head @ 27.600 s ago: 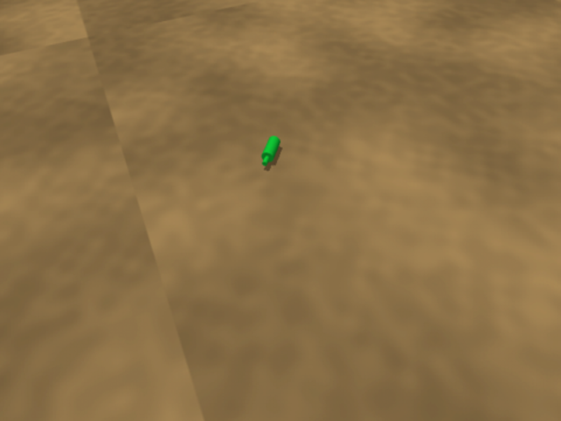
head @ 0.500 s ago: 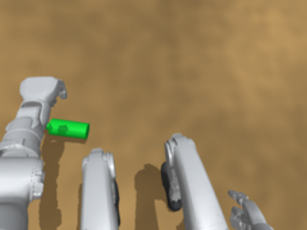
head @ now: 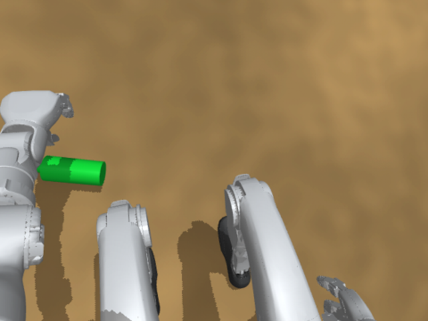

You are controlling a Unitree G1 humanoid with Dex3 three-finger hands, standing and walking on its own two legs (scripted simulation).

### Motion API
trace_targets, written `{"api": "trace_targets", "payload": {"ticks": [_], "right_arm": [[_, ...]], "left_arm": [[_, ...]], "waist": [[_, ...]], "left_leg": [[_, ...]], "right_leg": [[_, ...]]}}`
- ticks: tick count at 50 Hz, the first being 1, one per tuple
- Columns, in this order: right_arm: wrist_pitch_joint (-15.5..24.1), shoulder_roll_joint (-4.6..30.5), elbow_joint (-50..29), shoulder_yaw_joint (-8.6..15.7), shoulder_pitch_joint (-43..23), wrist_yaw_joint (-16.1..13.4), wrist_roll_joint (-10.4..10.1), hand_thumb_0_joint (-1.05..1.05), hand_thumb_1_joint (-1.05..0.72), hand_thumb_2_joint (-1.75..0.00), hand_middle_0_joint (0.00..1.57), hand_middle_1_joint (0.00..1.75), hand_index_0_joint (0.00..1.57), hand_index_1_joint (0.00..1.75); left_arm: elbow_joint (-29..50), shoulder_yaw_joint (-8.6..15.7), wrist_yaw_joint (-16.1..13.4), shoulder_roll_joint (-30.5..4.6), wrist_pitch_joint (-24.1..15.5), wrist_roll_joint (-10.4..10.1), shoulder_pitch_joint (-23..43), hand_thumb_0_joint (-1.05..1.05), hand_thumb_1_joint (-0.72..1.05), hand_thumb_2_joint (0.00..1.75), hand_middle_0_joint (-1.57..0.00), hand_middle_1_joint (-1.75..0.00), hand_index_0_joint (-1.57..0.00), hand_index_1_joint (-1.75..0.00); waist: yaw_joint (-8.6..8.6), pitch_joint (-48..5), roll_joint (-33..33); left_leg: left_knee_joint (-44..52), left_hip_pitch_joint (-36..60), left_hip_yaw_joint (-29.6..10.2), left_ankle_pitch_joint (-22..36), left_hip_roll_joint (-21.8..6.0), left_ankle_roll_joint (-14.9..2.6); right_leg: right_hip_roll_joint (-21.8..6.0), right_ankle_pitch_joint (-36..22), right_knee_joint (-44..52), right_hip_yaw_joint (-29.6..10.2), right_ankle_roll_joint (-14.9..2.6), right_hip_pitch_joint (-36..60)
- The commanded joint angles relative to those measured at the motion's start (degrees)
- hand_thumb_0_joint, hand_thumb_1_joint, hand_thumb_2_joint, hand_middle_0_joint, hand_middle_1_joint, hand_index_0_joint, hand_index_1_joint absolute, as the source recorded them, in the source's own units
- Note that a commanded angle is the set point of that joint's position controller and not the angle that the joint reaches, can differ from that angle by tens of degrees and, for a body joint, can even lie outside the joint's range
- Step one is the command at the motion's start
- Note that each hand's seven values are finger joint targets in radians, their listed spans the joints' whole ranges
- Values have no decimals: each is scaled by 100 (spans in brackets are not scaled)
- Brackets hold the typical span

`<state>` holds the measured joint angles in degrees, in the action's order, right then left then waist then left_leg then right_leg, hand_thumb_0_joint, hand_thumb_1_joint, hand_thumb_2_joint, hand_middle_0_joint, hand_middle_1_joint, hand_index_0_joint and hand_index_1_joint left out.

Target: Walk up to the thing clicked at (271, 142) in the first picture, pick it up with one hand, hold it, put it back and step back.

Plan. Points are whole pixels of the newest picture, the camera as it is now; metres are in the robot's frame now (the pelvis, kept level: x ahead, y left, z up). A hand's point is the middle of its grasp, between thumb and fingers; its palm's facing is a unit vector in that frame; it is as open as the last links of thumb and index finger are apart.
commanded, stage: crouch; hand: left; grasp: from above
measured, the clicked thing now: (64, 169) +0.44 +0.29 -0.37
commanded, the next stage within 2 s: lower in 0.94 s
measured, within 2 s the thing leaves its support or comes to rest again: neither
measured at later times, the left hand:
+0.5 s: hand (51, 128) +0.49 +0.26 -0.19, palm faces -0.45 +0.02 -0.89, open 5.5 cm
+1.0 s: hand (52, 129) +0.50 +0.26 -0.22, palm faces -0.46 +0.01 -0.89, open 5.2 cm
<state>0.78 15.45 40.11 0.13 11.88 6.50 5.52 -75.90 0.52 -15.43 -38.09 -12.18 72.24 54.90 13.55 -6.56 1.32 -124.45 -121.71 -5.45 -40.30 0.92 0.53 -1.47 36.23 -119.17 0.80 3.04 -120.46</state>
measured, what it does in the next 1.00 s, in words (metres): lowers itself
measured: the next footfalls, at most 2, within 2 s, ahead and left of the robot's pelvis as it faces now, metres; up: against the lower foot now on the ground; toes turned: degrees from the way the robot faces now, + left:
none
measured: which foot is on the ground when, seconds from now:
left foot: down 0.00-1.00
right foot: down 0.00-1.00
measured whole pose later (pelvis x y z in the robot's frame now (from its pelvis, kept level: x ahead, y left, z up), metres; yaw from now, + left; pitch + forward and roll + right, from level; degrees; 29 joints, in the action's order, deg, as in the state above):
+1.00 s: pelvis -0.01 +0.00 -0.06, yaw -2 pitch +35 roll -9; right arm 1.4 16.5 39.9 -5.1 11.7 7.9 7.6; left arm -84.9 2.4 -18.8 -46.1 -14.1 75.4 61.9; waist 17.3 -2.1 0.1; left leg -135.3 -131.0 -7.7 -40.0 1.7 0.5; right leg -0.9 35.5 -128.1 2.1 3.4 -128.4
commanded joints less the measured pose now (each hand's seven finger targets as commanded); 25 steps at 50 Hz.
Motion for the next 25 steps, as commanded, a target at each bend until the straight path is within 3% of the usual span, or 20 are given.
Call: {"api": "trace_targets", "payload": {"ticks": [1, 2, 5, 8, 10, 13, 15, 19, 21, 23, 25], "right_arm": [[10, 1370, -132, 477, 1290, -22, -9, 0, -91, -91, 20, 30, 20, 30], [0, 1370, -152, 497, 1279, -16, -15, 0, -91, -91, 20, 30, 20, 30], [-16, 1322, -64, 433, 1232, -27, 4, 0, -91, -91, 20, 30, 20, 30], [0, 1356, -5, 380, 1220, -45, 14, 0, -91, -90, 20, 30, 20, 30], [17, 1362, 30, 361, 1161, -52, 17, 0, -91, -90, 20, 30, 20, 30], [61, 1367, 69, 281, 1193, -41, 54, 0, -91, -90, 20, 30, 20, 30], [64, 1371, 100, 245, 1168, -57, 65, 0, -91, -90, 20, 30, 20, 30], [85, 1371, 89, 178, 1119, -34, 115, 0, -91, -90, 20, 30, 20, 30], [77, 1417, 100, 159, 1127, -32, 136, 0, -91, -90, 20, 30, 20, 30], [85, 1414, 93, 142, 1184, -16, 154, 0, -91, -90, 20, 30, 20, 30], [89, 1465, 99, 145, 1212, -19, 154, 0, -91, -90, 20, 30, 20, 30]], "left_arm": [[1172, 496, -333, -1695, -114, 110, 2099, 0, 7, 61, -52, -82, -58, -74], [1166, 499, -355, -1650, -89, 102, 2158, 0, 15, 62, -59, -84, -66, -75], [652, 271, -375, -1285, -35, 84, 2018, 0, 39, 64, -70, -86, -79, -76], [375, 221, -353, -1335, 8, 43, 2082, 0, 54, 53, -71, -90, -85, -75], [448, 165, -332, -1400, -54, 9, 2424, 0, 54, 47, -68, -91, -84, -74], [196, 198, -319, -1517, -128, 33, 2394, 0, 54, 42, -66, -93, -84, -74], [221, 275, -383, -1761, -182, 141, 2581, 0, 56, 40, -68, -92, -86, -73], [-92, 263, -534, -1664, -208, 215, 2568, 0, 59, 39, -69, -93, -89, -73], [3, 341, -600, -1898, -203, 314, 2717, 0, 60, 38, -70, -93, -89, -73], [-60, 311, -642, -1758, -153, 297, 2642, 0, 62, 37, -70, -93, -90, -73], [-105, 347, -682, -1847, -97, 298, 2726, 0, 62, 37, -72, -93, -91, -72]], "waist": [[-89, -4456, 1821], [-45, -4426, 1688], [120, -3642, 1411], [160, -3477, 1172], [238, -3529, 1133], [278, -3444, 1054], [207, -3648, 1305], [279, -3474, 1359], [234, -3736, 1510], [264, -3770, 1623], [306, -3816, 1636]], "left_leg": [[1393, 3331, 359, 1630, 74, -69], [1392, 3222, 339, 1506, 71, -95], [1424, 2685, 351, 963, 89, -158], [1276, 2411, 362, 819, 91, -202], [1143, 2222, 408, 770, 109, -239], [986, 2072, 429, 835, 120, -243], [928, 2166, 444, 923, 121, -211], [897, 2070, 388, 822, 118, -185], [773, 2103, 451, 950, 133, -200], [765, 2256, 416, 1125, 114, -160], [693, 2329, 386, 1205, 105, -167]], "right_leg": [[120, -1343, 935, 446, -516, 2108], [120, -1283, 952, 464, -504, 2048], [149, -892, 1051, 495, -501, 1728], [137, -784, 1019, 489, -487, 1664], [171, -770, 973, 482, -487, 1750], [162, -817, 903, 489, -464, 1798], [187, -862, 784, 503, -490, 1743], [201, -765, 647, 595, -506, 1471], [209, -894, 582, 584, -503, 1558], [192, -1032, 488, 614, -507, 1488], [180, -1122, 447, 631, -501, 1425]]}}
